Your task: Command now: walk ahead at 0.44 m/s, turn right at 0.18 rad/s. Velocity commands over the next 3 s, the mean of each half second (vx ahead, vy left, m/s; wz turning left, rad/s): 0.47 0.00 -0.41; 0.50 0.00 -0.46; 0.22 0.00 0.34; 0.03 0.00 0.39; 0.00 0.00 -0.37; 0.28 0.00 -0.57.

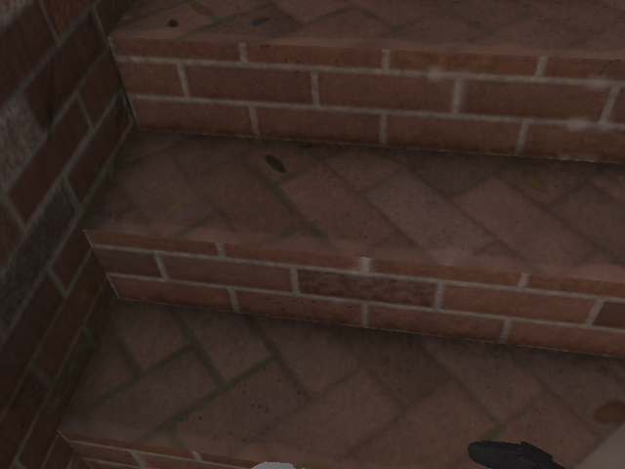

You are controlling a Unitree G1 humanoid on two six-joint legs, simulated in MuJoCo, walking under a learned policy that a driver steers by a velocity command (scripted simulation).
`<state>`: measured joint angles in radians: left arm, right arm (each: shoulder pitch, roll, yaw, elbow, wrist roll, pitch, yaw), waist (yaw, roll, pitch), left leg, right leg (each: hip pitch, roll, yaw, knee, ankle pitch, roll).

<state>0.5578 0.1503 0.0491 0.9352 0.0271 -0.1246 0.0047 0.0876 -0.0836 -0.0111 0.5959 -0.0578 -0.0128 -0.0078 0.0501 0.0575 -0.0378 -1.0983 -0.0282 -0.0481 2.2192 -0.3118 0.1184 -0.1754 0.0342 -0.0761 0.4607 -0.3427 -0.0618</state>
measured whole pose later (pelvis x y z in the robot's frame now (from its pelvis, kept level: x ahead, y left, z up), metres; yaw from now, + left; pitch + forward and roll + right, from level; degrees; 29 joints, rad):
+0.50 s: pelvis +0.26 +0.03 +0.19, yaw -13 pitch +1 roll -1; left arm -0.04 0.05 0.01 0.54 0.00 -0.02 0.02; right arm 0.47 -0.21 -0.05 1.06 -0.04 -0.12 -0.01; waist 0.01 0.01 0.00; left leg -0.14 0.08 0.27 0.45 -0.32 0.02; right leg -1.42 0.08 0.07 2.24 -0.31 -0.17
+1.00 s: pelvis +0.53 -0.07 +0.39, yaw -26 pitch +3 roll +3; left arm 0.45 0.19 0.01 1.05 0.02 -0.10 0.00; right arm -0.13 0.00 0.09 0.44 -0.02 -0.05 -0.04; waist 0.05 -0.02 -0.01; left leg -1.39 0.05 0.10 2.10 -0.36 0.14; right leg -0.09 0.07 0.09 0.30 -0.22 -0.10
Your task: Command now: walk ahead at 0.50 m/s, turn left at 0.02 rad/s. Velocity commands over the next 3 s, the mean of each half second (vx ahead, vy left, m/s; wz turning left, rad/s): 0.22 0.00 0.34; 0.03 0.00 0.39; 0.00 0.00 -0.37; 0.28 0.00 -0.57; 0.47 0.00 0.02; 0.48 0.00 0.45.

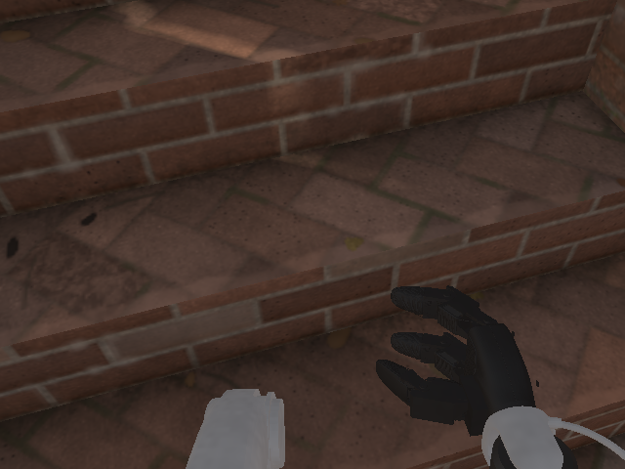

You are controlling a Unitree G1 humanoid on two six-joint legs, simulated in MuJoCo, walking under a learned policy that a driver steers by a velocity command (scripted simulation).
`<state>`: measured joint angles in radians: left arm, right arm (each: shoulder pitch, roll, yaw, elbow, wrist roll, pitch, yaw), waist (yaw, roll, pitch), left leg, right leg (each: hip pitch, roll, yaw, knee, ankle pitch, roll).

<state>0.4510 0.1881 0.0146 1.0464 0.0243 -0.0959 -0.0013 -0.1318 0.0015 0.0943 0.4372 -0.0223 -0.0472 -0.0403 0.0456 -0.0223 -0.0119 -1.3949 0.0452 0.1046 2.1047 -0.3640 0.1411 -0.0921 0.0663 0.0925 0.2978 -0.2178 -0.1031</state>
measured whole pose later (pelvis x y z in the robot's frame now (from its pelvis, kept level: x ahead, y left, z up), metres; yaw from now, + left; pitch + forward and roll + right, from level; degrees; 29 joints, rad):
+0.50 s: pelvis +0.20 +0.04 +0.18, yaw +14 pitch +3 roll -2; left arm -0.01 0.01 -0.08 0.54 0.06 0.00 0.03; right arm 0.48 -0.12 -0.02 0.94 -0.01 -0.06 -0.07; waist -0.10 -0.02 0.07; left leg -0.17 -0.12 -0.09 0.40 -0.27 0.13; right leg -1.32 -0.02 -0.07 1.88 -0.23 -0.05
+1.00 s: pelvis +0.29 +0.08 +0.29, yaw +25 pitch +1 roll -2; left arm 0.16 0.15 0.03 0.75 0.05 -0.03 0.06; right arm 0.17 -0.12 -0.01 0.57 -0.04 0.06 -0.03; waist -0.03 0.03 0.00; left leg -0.78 0.03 -0.13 1.55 -0.04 -0.02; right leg -0.63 -0.11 -0.12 1.08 -0.46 -0.02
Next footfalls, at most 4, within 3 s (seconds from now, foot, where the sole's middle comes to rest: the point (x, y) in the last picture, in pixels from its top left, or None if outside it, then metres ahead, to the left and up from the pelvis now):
0.10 left None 0.18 0.08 -0.60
0.60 right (360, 418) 0.45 -0.01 -0.41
1.02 left None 0.21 0.23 -0.41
1.28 right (288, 443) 0.40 0.10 -0.41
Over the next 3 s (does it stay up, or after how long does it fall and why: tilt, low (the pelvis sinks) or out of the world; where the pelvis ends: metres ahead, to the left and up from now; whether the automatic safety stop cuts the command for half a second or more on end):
stays up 0.95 -0.09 0.67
